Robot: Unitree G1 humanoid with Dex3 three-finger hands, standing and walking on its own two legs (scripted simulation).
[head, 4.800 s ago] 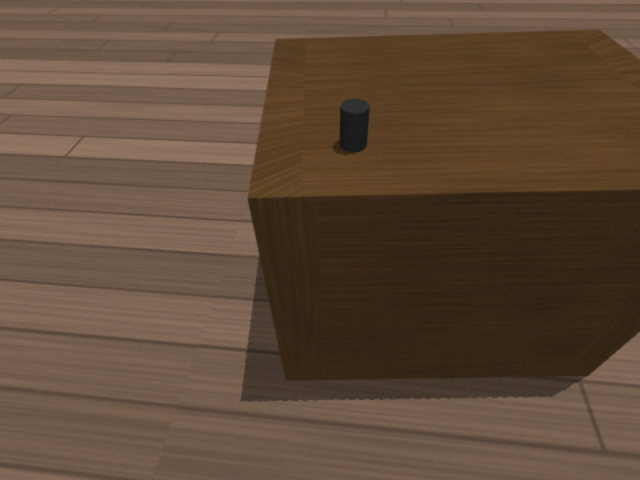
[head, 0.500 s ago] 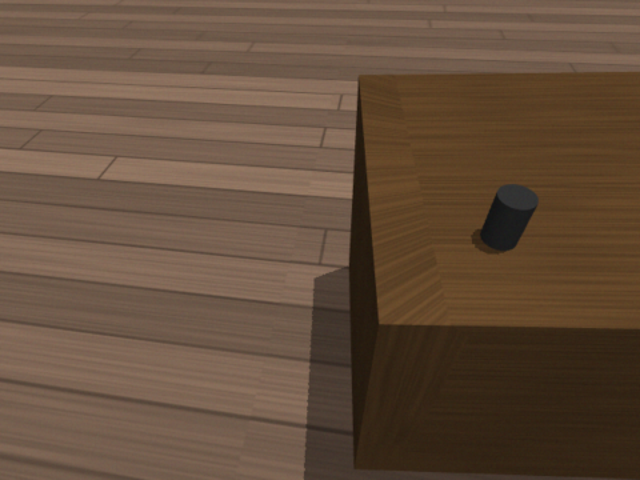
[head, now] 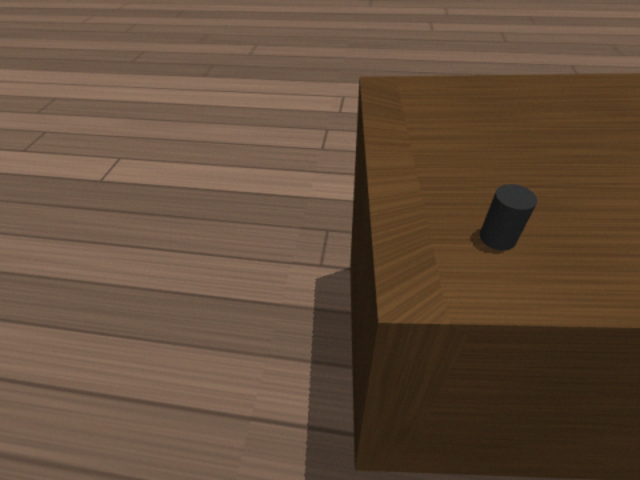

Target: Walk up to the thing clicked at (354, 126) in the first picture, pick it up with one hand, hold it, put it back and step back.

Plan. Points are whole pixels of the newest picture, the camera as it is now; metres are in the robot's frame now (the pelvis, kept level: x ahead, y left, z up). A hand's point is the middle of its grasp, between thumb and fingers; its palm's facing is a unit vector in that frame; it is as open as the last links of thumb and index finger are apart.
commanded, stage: stand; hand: right
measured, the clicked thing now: (506, 218) +0.48 -0.25 +0.06
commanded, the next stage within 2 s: rise first in 0.78 s
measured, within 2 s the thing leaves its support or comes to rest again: neither
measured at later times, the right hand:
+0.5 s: hand out of the picture +0.07 -0.25 -0.16, palm faces -0.03 +0.94 -0.34, open 7.4 cm
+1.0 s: hand out of the picture +0.13 -0.24 -0.15, palm faces +0.08 +0.95 -0.32, open 8.3 cm
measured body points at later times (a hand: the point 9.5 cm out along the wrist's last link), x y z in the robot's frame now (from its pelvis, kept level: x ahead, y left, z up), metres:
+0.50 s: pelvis +0.01 +0.00 +0.00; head +0.02 +0.00 +0.45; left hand +0.08 +0.31 -0.13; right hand +0.08 -0.30 -0.13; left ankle -0.01 +0.15 -0.75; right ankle +0.01 -0.12 -0.75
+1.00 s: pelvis +0.00 +0.01 +0.00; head +0.03 +0.01 +0.44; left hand +0.12 +0.30 -0.12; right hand +0.12 -0.28 -0.13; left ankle -0.01 +0.15 -0.75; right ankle +0.01 -0.12 -0.75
